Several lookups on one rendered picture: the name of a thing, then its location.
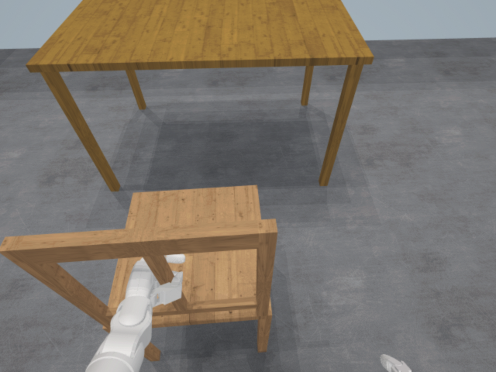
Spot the chair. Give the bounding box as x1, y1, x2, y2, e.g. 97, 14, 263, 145
0, 185, 277, 361

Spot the robot left forearm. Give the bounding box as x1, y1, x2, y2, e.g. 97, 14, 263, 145
85, 296, 153, 372

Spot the left robot hand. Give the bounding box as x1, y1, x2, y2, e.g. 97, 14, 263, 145
125, 254, 185, 307

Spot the table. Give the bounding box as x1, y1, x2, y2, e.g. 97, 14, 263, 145
26, 0, 374, 191

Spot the right robot hand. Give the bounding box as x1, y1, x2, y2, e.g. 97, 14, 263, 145
380, 354, 412, 372

